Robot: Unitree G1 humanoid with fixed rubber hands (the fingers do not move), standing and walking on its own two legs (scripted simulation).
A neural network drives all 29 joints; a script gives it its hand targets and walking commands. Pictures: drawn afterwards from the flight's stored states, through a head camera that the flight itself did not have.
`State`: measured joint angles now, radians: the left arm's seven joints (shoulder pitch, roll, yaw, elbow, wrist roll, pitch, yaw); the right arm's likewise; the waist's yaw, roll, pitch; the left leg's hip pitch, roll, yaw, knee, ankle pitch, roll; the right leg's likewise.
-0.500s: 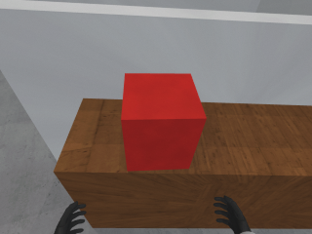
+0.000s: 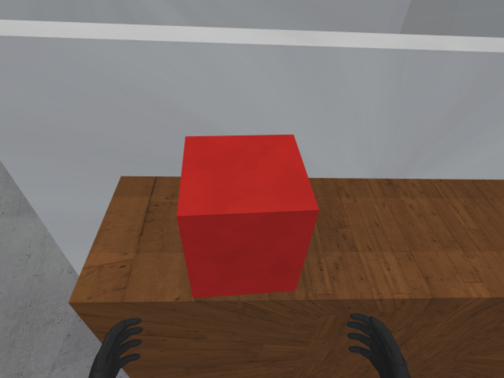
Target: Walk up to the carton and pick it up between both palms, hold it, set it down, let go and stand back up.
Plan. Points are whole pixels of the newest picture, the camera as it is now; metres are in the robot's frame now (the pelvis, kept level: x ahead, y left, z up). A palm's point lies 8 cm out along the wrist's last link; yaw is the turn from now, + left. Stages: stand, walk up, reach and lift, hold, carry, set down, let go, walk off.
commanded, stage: reach and lift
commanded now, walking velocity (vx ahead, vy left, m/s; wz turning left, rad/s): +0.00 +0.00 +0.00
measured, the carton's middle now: (242, 216) +0.43 +0.04 +0.02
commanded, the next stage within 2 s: none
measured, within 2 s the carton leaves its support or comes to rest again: neither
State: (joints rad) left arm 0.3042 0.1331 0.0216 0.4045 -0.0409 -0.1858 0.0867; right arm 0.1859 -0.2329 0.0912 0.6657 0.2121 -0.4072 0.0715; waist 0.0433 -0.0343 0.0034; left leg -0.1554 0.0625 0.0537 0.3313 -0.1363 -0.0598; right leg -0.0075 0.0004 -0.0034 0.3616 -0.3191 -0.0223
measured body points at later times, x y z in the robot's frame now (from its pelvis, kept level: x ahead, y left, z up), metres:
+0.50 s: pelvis -0.01 -0.01 +0.00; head -0.01 +0.00 +0.45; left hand +0.22 +0.21 -0.01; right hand +0.23 -0.21 -0.01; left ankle +0.02 +0.16 -0.74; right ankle -0.08 -0.10 -0.74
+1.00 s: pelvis -0.04 +0.01 +0.00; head +0.00 +0.01 +0.45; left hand +0.29 +0.21 +0.06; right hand +0.32 -0.20 +0.06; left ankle +0.02 +0.16 -0.74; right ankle -0.08 -0.10 -0.74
